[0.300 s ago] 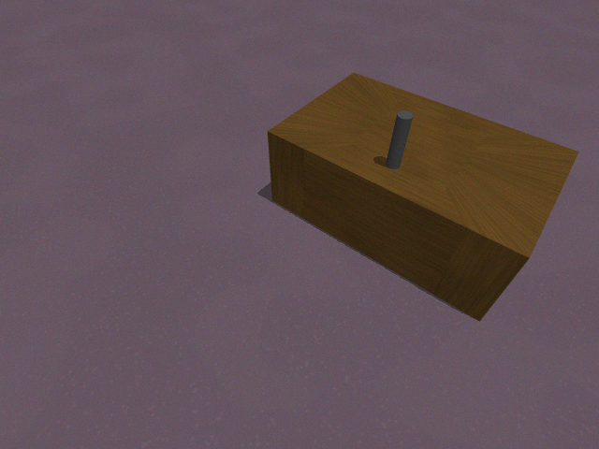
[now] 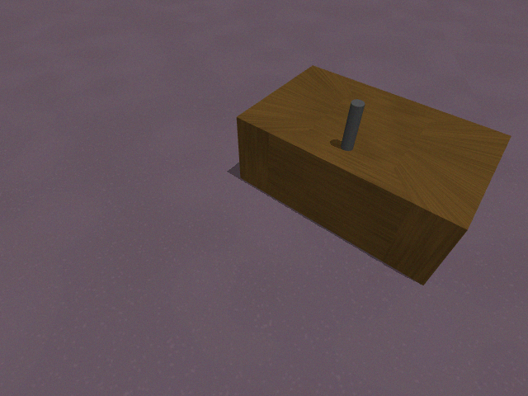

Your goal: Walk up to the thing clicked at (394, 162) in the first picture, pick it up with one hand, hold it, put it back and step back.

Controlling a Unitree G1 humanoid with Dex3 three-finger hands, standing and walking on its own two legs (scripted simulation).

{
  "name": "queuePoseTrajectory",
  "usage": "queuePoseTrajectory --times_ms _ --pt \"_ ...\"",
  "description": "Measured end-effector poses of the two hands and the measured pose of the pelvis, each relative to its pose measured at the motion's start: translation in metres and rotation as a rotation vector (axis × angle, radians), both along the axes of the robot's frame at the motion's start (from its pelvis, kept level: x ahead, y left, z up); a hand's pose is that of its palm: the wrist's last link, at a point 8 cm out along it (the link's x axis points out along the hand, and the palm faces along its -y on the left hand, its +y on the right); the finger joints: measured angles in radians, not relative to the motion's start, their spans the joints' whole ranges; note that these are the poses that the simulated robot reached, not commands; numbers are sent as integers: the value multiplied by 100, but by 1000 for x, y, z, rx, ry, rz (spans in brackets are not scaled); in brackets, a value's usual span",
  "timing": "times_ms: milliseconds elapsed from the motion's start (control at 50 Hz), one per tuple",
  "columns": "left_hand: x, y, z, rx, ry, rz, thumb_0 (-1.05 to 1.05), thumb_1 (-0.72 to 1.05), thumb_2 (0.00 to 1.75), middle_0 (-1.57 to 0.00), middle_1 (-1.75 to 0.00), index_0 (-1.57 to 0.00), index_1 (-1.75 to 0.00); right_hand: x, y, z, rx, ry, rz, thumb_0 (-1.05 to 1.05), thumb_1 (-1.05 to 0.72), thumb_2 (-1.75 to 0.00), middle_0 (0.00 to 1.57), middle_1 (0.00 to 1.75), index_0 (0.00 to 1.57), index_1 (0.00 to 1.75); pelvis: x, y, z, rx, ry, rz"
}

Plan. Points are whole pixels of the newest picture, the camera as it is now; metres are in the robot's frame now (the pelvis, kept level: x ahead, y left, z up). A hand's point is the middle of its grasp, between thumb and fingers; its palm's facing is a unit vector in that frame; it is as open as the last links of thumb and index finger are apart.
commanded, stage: stand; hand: left
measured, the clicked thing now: (352, 126) +1.11 -0.34 -0.29
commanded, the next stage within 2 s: walk up in 0.82 s
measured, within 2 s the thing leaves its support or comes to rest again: neither
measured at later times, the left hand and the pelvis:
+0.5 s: hand out of the picture +0.07 +0.25 -0.16, palm faces -0.02 -0.94 -0.34, open 7.4 cm; pelvis +0.00 +0.00 +0.00, yaw +0 degrees
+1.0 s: hand out of the picture +0.10 +0.25 -0.15, palm faces -0.15 -0.93 -0.34, open 7.4 cm; pelvis +0.02 -0.02 -0.01, yaw -8 degrees
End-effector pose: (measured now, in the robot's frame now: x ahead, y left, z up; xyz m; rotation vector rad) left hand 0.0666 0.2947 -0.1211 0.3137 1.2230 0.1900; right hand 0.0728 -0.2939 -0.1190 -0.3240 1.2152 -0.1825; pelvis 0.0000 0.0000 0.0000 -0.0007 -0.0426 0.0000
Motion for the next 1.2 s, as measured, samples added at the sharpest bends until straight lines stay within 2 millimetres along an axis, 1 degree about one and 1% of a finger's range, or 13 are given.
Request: queuePoseTrajectory --times_ms 200,600,820,860,900,940,1000,1040,1100,1140,1160,1200 --pt "1 1 1 0 -4 3 1 91 89 -20 -29 -20 -30 1 0 1 -2 -4 2 1 -90 -90 20 30 21 30 0 0 0 0 -1 2" --pt "-6 2 0 5 17 5 1 91 89 -20 -29 -20 -30 -4 -1 0 -1 15 -4 1 -90 -90 20 30 21 30 1 0 1 -1 3 3" --pt "-3 2 0 2 18 7 1 91 89 -20 -29 -20 -30 -1 0 0 -2 19 0 1 -90 -90 20 30 21 30 4 0 1 0 5 5" --pt "-1 3 0 -8 17 -2 1 91 89 -20 -29 -20 -30 2 -3 2 3 -14 -12 1 -90 -90 20 30 21 30 5 0 -1 6 9 -23" --pt "4 5 0 -8 42 -35 1 91 89 -20 -29 -20 -30 2 -11 4 -2 -79 -47 1 -90 -90 21 30 21 30 7 -1 -4 9 16 -66" --pt "14 6 3 2 63 -76 1 91 89 -20 -30 -20 -30 -2 -24 8 -18 -122 -84 1 -90 -90 21 30 21 30 10 -6 -5 14 19 -97" --pt "37 1 10 11 55 -119 1 91 89 -20 -29 -20 -30 -13 -47 11 -45 -122 -124 1 -90 -90 21 30 21 30 19 -17 -5 20 16 -135" --pt "56 -5 15 20 40 -147 1 91 90 -20 -29 -20 -30 -19 -65 10 -59 -106 -145 1 -90 -90 21 30 21 30 28 -26 -7 20 11 -163" --pt "86 -19 19 52 12 -192 1 91 90 -20 -29 -20 -30 -22 -97 1 -74 -92 -184 1 -90 -90 21 30 21 30 45 -45 -16 25 1 -204" --pt "106 -29 14 87 -22 -218 1 91 90 -20 -29 -20 -30 -18 -118 -11 -86 -89 -203 1 -90 -90 21 30 21 30 58 -62 -29 20 -4 -222" --pt "113 -33 11 102 -44 -220 1 91 90 -20 -29 -20 -30 -15 -127 -17 -92 -82 -209 1 -90 -90 21 30 21 30 62 -69 -35 5 -8 -227" --pt "124 -46 9 105 -70 -214 1 91 90 -20 -29 -20 -30 -4 -136 -21 -86 -72 -220 1 -90 -90 20 30 21 30 72 -77 -38 -7 -13 -245"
